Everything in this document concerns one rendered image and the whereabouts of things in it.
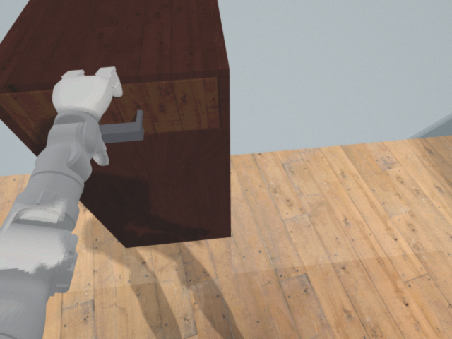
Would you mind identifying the handle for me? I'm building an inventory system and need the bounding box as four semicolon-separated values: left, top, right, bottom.
98;110;144;143

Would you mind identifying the left robot upper arm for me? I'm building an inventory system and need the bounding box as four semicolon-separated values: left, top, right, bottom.
0;223;78;339

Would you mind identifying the robot left forearm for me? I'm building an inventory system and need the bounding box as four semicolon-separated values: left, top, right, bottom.
0;110;100;241

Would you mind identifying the drawer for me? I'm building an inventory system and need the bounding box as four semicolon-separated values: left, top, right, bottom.
0;76;220;143

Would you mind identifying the robot left hand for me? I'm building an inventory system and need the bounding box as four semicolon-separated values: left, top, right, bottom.
52;66;123;166

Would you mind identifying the cabinet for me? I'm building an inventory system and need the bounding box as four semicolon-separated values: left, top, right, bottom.
0;0;231;248

